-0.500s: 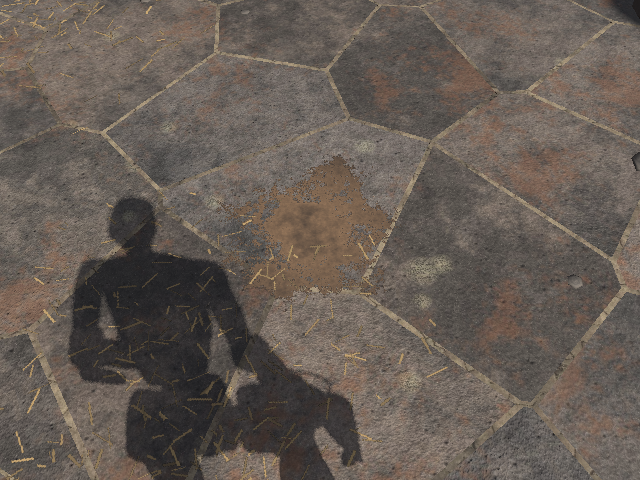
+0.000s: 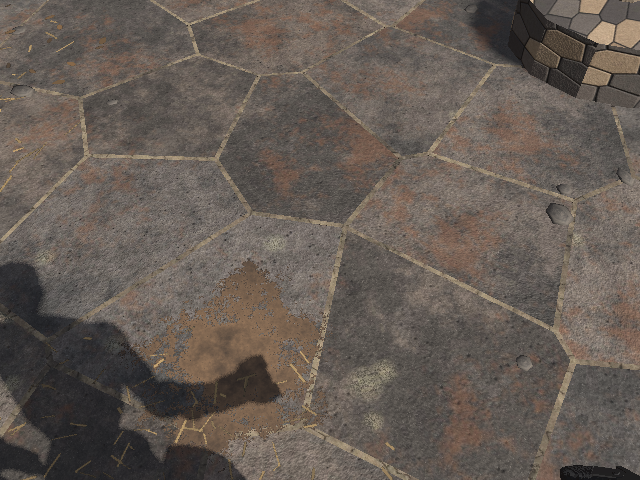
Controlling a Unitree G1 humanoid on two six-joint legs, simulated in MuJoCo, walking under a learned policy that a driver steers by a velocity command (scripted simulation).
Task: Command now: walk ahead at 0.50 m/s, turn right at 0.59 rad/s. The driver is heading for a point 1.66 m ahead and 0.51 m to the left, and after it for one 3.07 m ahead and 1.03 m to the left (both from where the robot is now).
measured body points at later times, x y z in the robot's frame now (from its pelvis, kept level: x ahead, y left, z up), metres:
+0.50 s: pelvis +0.25 -0.06 +0.00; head +0.29 -0.07 +0.45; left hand +0.47 +0.17 -0.07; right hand +0.24 -0.34 -0.14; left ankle +0.12 +0.10 -0.65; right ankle +0.31 -0.17 -0.73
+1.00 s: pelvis +0.50 +0.02 -0.01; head +0.54 +0.04 +0.44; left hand +0.49 +0.32 -0.14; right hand +0.74 -0.19 -0.10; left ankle +0.56 +0.11 -0.73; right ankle +0.37 -0.18 -0.64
